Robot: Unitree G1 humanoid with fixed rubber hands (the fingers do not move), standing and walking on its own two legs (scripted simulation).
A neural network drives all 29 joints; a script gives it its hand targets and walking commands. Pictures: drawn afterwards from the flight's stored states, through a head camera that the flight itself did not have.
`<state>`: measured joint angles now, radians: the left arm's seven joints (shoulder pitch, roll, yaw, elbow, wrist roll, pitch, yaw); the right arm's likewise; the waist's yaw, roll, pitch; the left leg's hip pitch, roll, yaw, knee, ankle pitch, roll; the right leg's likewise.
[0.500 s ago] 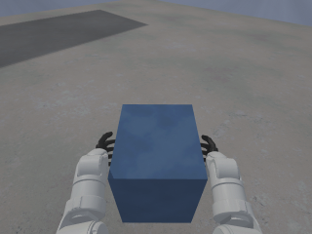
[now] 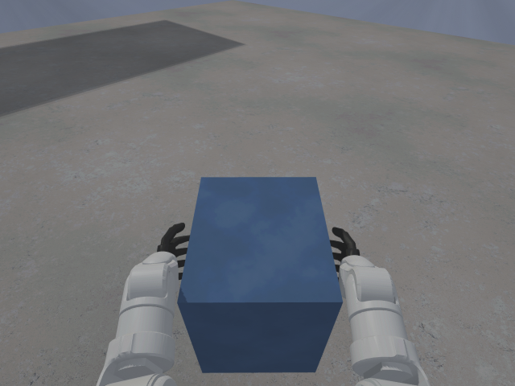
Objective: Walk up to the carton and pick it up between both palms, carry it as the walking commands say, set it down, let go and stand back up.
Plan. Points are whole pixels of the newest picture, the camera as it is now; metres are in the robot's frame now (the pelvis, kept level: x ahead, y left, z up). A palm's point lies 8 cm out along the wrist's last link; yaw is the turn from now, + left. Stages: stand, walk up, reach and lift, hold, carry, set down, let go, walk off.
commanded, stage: hold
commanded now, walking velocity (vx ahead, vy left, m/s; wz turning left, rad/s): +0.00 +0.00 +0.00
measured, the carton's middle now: (258, 275) +0.33 +0.00 +0.00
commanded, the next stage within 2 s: carry in 0.34 s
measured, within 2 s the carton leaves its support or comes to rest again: neither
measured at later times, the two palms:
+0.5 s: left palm (170, 260) +0.30 +0.14 +0.07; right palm (355, 269) +0.30 -0.16 +0.07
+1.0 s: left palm (188, 256) +0.29 +0.11 +0.10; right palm (381, 256) +0.30 -0.19 +0.10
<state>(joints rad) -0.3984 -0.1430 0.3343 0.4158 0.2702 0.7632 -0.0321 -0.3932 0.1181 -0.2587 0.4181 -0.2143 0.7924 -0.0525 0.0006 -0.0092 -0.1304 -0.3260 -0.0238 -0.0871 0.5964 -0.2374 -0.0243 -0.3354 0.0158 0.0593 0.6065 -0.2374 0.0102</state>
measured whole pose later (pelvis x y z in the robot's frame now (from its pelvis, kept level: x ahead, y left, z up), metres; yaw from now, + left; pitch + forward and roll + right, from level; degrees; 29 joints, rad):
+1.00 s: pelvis +0.01 -0.05 +0.00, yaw +1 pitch +1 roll -1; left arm -0.34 -0.14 0.21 -0.11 0.16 1.26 0.04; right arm -0.32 0.14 -0.17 -0.12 -0.15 1.27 -0.09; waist 0.00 -0.01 -0.12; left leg -0.34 0.07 0.01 0.65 -0.32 -0.03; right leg -0.38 0.09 -0.02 0.66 -0.30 -0.04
